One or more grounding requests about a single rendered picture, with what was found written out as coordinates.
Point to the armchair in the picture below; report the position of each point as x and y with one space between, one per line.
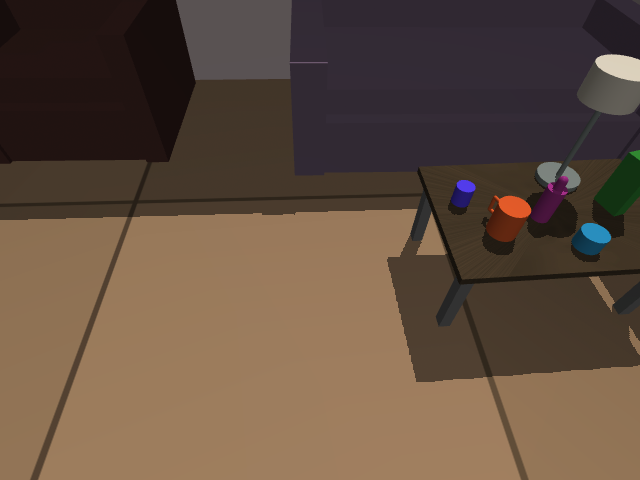
92 80

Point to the desk lamp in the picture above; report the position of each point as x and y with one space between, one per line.
612 86

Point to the sofa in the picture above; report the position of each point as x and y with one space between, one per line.
394 85

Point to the coffee table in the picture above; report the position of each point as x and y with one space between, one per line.
540 250

